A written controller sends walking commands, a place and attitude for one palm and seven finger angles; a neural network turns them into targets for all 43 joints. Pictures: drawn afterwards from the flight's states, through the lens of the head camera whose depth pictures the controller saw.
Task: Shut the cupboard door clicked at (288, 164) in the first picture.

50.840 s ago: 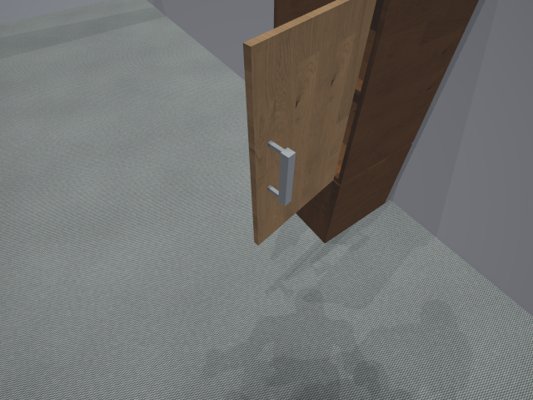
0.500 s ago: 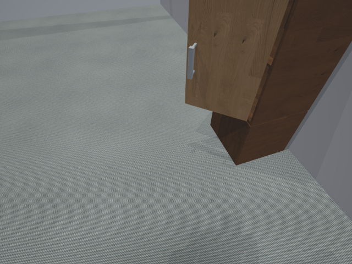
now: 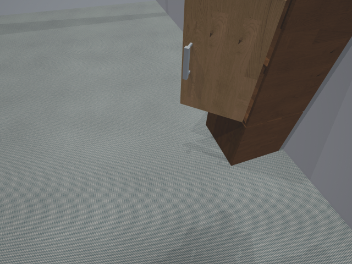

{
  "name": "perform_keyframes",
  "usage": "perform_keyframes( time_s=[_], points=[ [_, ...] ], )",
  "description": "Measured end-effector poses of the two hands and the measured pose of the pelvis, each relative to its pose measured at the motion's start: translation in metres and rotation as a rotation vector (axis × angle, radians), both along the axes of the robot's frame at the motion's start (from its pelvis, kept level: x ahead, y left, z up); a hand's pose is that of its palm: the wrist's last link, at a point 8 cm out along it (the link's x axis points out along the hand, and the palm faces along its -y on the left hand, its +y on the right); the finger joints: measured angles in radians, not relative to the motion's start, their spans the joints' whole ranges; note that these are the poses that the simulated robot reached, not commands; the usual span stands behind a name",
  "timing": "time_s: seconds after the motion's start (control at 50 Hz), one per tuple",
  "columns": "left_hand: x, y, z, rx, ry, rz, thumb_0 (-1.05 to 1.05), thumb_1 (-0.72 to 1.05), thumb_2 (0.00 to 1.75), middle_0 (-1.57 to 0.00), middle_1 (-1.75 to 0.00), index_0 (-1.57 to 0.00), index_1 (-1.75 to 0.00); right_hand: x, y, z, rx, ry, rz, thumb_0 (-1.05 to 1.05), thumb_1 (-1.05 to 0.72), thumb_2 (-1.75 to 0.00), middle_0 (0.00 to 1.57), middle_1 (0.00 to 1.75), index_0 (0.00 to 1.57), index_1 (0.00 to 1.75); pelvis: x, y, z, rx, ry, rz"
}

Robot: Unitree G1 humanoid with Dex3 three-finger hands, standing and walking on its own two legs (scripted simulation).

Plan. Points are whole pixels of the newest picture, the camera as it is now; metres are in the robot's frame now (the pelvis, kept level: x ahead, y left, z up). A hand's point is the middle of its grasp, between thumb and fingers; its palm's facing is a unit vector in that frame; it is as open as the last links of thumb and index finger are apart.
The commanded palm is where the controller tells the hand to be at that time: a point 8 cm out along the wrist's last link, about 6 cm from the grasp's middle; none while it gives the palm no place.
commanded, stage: look to check the result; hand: left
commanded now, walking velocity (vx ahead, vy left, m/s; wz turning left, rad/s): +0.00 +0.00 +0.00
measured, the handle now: (187, 61) +0.97 -0.01 -0.05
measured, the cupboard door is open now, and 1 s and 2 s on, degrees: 47 47 47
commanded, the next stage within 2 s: walk to a spot facing it in 0.38 s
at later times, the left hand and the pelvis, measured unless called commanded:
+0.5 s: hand out of the picture +0.04 +0.19 -0.17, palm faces +0.02 -0.97 -0.23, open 7.3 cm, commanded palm none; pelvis +0.02 -0.01 +0.00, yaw +0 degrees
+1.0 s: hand out of the picture +0.05 +0.24 -0.19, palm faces +0.25 -0.95 -0.18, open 7.3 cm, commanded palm none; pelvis +0.04 +0.04 -0.01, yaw +14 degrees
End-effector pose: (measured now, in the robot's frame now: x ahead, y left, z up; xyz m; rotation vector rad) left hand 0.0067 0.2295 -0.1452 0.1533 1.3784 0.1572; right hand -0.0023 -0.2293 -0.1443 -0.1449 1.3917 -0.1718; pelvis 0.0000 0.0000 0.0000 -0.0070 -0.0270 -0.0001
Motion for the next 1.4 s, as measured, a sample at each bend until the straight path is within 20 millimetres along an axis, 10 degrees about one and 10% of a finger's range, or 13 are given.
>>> perform_keyframes(
  time_s=[0.58, 0.94, 1.18, 1.4],
  points=[
    [0.031, 0.009, 0.005, 0.034, -0.028, 0.001, 0.01, 0.91, 0.9, -0.2, -0.3, -0.2, -0.3, 0.049, -0.026, 0.007, -0.048, -0.051, 0.041, 0.0, -0.91, -0.9, 0.2, 0.3, 0.2, 0.3, 0.02, -0.006, 0.002, 0.003, 0.001, 0.011],
    [0.01, 0.042, -0.03, -0.022, -0.033, 0.211, 0.01, 0.91, 0.9, -0.2, -0.3, -0.2, -0.3, 0.084, 0.019, 0.0, -0.063, -0.019, 0.211, 0.0, -0.91, -0.9, 0.2, 0.3, 0.2, 0.3, 0.033, 0.029, -0.021, -0.019, 0.02, 0.214],
    [0.082, 0.071, 0.008, 0.027, -0.156, 0.268, 0.01, 0.91, 0.9, -0.2, -0.3, -0.2, -0.3, 0.12, 0.043, 0.016, -0.039, 0.068, 0.282, 0.0, -0.91, -0.9, 0.2, 0.3, 0.2, 0.3, 0.087, 0.042, 0.002, -0.018, 0.058, 0.319],
    [0.173, 0.035, -0.005, 0.025, -0.16, 0.244, 0.01, 0.91, 0.9, -0.2, -0.3, -0.2, -0.3, 0.205, 0.039, -0.027, 0.027, 0.076, 0.243, 0.0, -0.91, -0.9, 0.2, 0.3, 0.2, 0.3, 0.174, 0.029, -0.02, 0.004, 0.023, 0.264]
  ],
)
